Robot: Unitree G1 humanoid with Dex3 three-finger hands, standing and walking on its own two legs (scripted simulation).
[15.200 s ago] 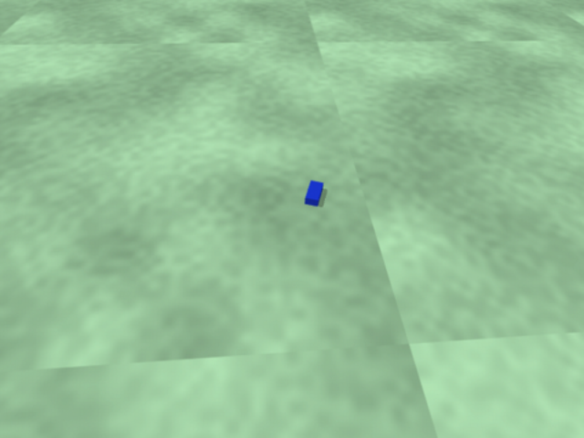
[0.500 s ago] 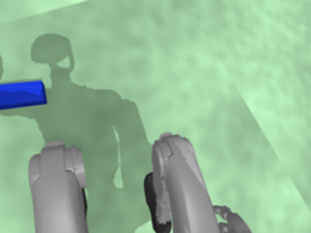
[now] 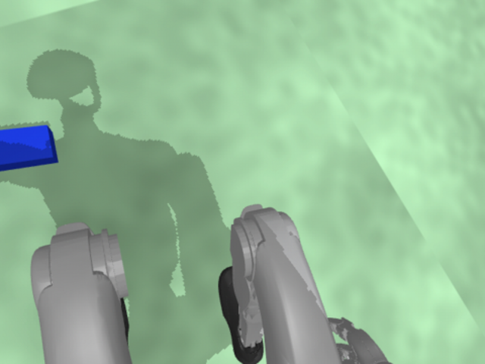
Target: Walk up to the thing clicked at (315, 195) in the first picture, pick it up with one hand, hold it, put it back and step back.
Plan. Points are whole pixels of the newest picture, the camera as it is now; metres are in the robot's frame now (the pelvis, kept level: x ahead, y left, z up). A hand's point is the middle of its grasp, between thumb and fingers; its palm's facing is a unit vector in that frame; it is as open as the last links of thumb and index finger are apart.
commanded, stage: rise first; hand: left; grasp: from above
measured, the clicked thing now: (13, 149) +0.47 +0.34 -0.29
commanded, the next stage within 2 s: approach in 1.10 s
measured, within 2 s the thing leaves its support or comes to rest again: neither
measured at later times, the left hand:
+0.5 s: hand out of the picture +0.42 +0.38 -0.18, palm faces -0.42 -0.12 -0.90, open 14.1 cm
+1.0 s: hand out of the picture +0.42 +0.38 -0.17, palm faces -0.43 -0.11 -0.90, open 14.1 cm
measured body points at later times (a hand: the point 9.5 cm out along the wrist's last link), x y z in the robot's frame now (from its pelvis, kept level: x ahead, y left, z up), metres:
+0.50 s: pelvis +0.00 +0.00 +0.00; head +0.24 +0.11 +0.36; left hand +0.44 +0.38 -0.13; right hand +0.08 -0.26 -0.09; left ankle +0.08 +0.14 -0.28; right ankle +0.09 -0.12 -0.28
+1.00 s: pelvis +0.00 +0.00 +0.00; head +0.24 +0.10 +0.37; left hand +0.44 +0.38 -0.12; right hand +0.08 -0.26 -0.09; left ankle +0.08 +0.14 -0.28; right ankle +0.09 -0.12 -0.28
